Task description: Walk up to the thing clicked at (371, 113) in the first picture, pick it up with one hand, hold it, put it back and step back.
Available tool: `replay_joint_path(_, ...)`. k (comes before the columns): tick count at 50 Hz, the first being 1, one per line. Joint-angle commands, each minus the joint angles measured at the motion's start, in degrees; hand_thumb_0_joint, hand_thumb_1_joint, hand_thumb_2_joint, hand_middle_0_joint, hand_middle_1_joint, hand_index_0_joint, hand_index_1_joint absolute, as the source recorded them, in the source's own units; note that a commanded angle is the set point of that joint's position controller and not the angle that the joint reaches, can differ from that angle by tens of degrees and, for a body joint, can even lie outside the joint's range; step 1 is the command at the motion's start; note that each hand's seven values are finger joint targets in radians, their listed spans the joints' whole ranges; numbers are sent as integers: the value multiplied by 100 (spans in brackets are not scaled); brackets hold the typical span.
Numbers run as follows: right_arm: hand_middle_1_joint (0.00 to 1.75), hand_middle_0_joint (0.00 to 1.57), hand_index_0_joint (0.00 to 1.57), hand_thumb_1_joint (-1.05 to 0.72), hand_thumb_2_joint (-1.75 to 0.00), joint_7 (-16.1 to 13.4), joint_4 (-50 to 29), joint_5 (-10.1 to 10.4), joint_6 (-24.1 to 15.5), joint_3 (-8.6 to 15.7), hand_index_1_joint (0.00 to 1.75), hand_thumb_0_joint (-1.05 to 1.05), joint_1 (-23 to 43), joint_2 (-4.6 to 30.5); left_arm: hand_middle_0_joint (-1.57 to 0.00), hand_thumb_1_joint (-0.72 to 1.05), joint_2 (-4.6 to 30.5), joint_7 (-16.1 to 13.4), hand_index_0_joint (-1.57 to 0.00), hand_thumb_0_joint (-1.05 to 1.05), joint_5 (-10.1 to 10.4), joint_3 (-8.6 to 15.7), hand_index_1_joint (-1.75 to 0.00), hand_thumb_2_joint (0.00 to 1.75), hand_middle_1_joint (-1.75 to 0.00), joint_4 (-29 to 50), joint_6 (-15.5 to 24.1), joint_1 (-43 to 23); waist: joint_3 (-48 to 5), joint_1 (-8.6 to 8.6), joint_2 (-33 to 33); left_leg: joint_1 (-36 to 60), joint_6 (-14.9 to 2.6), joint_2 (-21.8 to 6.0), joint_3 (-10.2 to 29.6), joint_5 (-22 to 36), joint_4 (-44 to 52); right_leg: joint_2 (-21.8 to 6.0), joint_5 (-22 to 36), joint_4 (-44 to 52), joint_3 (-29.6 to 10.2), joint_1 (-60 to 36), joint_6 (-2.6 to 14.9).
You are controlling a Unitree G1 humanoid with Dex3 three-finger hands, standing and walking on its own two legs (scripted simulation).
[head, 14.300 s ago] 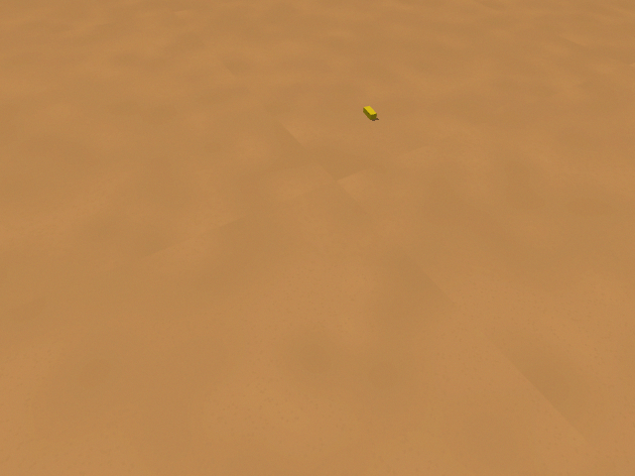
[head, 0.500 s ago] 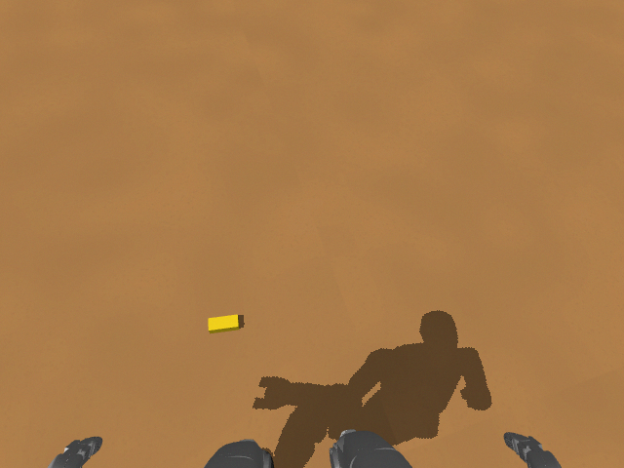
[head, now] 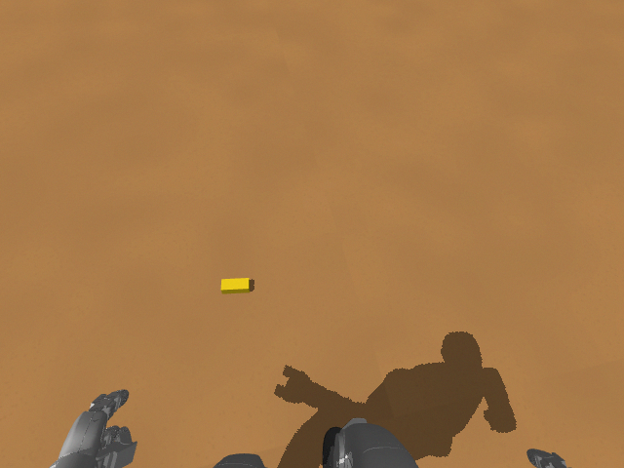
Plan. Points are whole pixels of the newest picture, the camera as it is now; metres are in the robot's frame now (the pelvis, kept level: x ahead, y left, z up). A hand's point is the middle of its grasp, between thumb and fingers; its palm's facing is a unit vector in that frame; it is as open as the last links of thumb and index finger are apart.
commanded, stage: walk up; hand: left
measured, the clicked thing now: (235, 285) +0.66 +0.24 -0.74
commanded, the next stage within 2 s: stand in 1.64 s
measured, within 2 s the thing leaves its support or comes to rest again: neither
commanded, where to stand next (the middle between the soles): +0.31 -0.06 m, yaw +5 degrees
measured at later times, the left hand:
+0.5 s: hand out of the picture -0.05 +0.22 -0.12, palm faces +0.00 -0.90 -0.44, open 7.4 cm
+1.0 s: hand out of the picture +0.04 +0.23 -0.13, palm faces -0.03 -0.91 -0.40, open 7.4 cm
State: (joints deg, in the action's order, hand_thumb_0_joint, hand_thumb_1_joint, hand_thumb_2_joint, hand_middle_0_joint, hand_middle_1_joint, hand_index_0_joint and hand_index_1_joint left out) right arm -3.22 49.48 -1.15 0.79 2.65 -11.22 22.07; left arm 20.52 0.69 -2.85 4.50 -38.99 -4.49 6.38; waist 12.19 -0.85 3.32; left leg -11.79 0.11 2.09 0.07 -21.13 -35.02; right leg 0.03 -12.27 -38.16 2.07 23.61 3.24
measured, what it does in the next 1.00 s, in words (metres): steps on the spot: right foot, then left foot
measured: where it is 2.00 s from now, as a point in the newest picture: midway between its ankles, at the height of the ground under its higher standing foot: outside the picture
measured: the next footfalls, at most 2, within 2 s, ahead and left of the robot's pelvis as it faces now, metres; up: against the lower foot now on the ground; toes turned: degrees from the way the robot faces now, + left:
right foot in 0.32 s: -0.06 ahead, -0.18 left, +0.00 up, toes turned -1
left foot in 0.66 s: -0.01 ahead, +0.12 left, +0.00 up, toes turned -2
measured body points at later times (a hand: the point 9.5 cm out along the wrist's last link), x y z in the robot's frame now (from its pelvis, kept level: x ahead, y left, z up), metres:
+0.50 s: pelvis -0.07 -0.05 +0.01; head -0.06 -0.09 +0.46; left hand -0.05 +0.27 -0.09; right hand +0.01 -0.37 -0.12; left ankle -0.04 +0.11 -0.68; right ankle -0.10 -0.17 -0.72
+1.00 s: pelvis -0.05 -0.04 +0.00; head -0.03 -0.04 +0.45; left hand +0.04 +0.28 -0.11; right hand +0.02 -0.35 -0.12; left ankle -0.03 +0.10 -0.72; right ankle -0.02 -0.15 -0.72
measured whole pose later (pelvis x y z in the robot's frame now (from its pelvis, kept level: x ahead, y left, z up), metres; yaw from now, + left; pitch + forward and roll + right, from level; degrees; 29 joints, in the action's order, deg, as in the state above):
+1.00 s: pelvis -0.05 -0.04 +0.00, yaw -1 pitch -4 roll -1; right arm 0.7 53.0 -0.2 1.5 2.9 -10.4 21.6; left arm 20.5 -0.9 -1.3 3.0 -54.2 2.7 10.9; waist 7.4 0.9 -2.5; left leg -14.5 0.7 -2.9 1.6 -19.8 -38.9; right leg 1.0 -15.2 -34.4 1.4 14.3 0.5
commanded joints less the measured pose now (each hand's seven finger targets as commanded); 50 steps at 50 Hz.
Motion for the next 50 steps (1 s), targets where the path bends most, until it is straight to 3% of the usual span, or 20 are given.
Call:
replay_joint_path(1,30,20,20,-90,-90,11,-523,-230,-153,576,30,0,-132,2003,-20,90,1002,-25,-20,0,122,322,-30,90,-30,299,-8,379,-1341,38,-1615,303,-1224,-2378,2941,538,1983,500,-2023,-1434,-557,789,-215)
replay_joint_path(2,30,20,20,-90,-90,14,-664,-161,-173,660,30,0,133,2327,-20,90,1334,-109,-20,0,5,468,-30,90,-30,357,-10,-34,-1022,290,-1684,-1108,-1886,-3205,3423,715,2090,254,-2498,-2757,-1246,156,-295)
replay_joint_path(6,30,20,20,-90,-90,-14,-697,-179,-269,382,30,0,638,1332,-20,90,1215,15,-20,0,158,514,-30,90,-30,-195,37,693,-823,-318,-874,-665,-1047,-1522,944,1875,1483,621,-1321,-3361,-1411,248,-251)
replay_joint_path(10,30,20,20,-90,-90,175,-608,-121,-243,384,30,0,322,1236,-20,90,1106,88,-20,0,211,328,-30,90,-30,-401,278,725,-1027,97,-1625,304,-946,-1149,748,-482,1518,253,-1466,-1016,-686,33,-480)
replay_joint_path(13,30,20,20,-90,-90,284,-623,-202,-86,475,30,0,209,1470,-20,90,1163,15,-20,0,193,294,-30,90,-30,-751,502,977,-1187,154,-1917,110,-1125,-1248,711,-787,1081,116,-1760,736,-208,-944,-447)
replay_joint_path(15,30,20,20,-90,-90,325,-574,-134,43,403,30,0,55,1268,-20,90,1170,-100,-20,0,121,368,-30,90,-30,-1135,663,1424,-1145,4,-1062,-537,-793,-879,300,-554,-19,338,-779,2106,-189,-1885,-350)
replay_joint_path(17,30,20,20,-90,-90,337,-768,-16,42,178,30,0,83,600,-20,90,1830,-164,-20,0,-16,471,-30,90,-30,-1004,795,1268,-842,-44,678,-2352,-92,-80,246,-1263,-1437,-1359,-1574,2408,-3249,-2059,198)
replay_joint_path(18,30,20,20,-90,-90,276,-747,-44,47,324,30,0,486,1046,-20,90,2306,-194,-20,0,-49,509,-30,90,-30,-836,763,849,-447,-255,516,-1783,-60,-303,909,-1314,-1790,-2184,-2454,2603,-4001,-433,982)
replay_joint_path(19,30,20,20,-90,-90,290,-579,-20,25,434,30,0,460,1297,-20,90,2173,-183,-20,0,-16,468,-30,90,-30,-790,757,511,-86,-121,443,-1374,-34,-405,1044,-1089,-2069,-2192,-2616,2597,-3904,189,1162)
replay_joint_path(22,30,20,20,-90,-90,362,-363,51,-49,353,30,0,166,1038,-20,90,1606,-203,-20,0,102,366,-30,90,-30,-947,874,557,-342,74,478,-1735,-32,-250,900,-295,-1674,-1254,-275,2059,-1981,-1122,504)
replay_joint_path(27,30,20,20,-90,-90,450,-373,-42,-79,340,30,0,335,993,-20,90,1698,-214,-20,0,102,393,-30,90,-30,-995,892,1053,-638,-268,778,-1510,25,-267,520,-397,-837,-1350,777,1696,-1607,-1666,619)
replay_joint_path(32,30,20,20,-90,-90,471,-184,-48,-166,397,30,0,-13,915,-20,90,1700,-226,-20,0,213,267,-30,90,-30,-872,804,758,-1097,53,757,-240,-100,-142,-116,489,541,-1258,2049,875,-1008,-1354,456)
replay_joint_path(34,30,20,20,-90,-90,428,31,-97,-234,531,30,0,-567,1187,-20,90,1311,-237,-20,0,250,130,-30,90,-30,-746,766,724,-1517,329,-242,879,-377,-499,648,1344,1315,-638,1622,-626,-477,-860,75)
replay_joint_path(35,30,20,20,-90,-90,407,-15,-129,-273,646,30,0,-707,1592,-20,90,974,-237,-20,0,314,39,-30,90,-30,-652,765,866,-1779,353,-1371,1580,-849,-1625,2294,1912,1528,126,-12,-1735,-110,178,-216)
replay_joint_path(36,30,20,20,-90,-90,402,-77,-70,-276,650,30,0,-595,1771,-20,90,1184,-289,-20,0,305,120,-30,90,-30,-780,688,830,-1711,320,-1271,1102,-1472,-2145,2849,1374,1578,125,-2211,-2024,-417,295,-165)
replay_joint_path(37,30,20,20,-90,-90,401,3,-31,-249,677,30,0,-552,1798,-20,90,1376,-297,-20,0,276,128,-30,90,-30,-831,676,661,-1348,323,-1179,529,-1702,-2273,2959,663,1707,-44,-2551,-1990,-640,203,-117)
replay_joint_path(40,30,20,20,-90,-90,382,-218,-67,-223,467,30,0,74,1272,-20,90,1323,-204,-20,0,267,140,-30,90,-30,-953,700,829,-854,58,-1105,36,-1131,-1450,1486,765,1611,-177,-1836,-1525,-648,117,-103)
replay_joint_path(47,30,20,20,-90,-90,344,-238,87,-100,278,30,0,563,1008,-20,90,1129,-257,-20,0,189,144,-30,90,-30,-1382,803,1136,-1237,-216,-1204,-706,-693,-1092,694,1782,320,91,250,1257,-36,-1883,-263)
replay_joint_path(49,30,20,20,-90,-90,331,-240,196,-81,129,30,0,441,569,-20,90,1644,-303,-20,0,78,267,-30,90,-30,-1302,878,932,-1418,-134,149,-1343,-158,-394,491,524,-639,-1162,453,1832,-2104,-2135,170)
replay_joint_path(50,30,20,20,-90,-90,277,-84,171,-5,198,30,0,274,744,-20,90,1955,-272,-20,0,123,268,-30,90,-30,-1193,857,461,-1305,-76,467,-797,-71,-126,468,-1057,-1274,-2087,-116,2174,-2945,-1015,931)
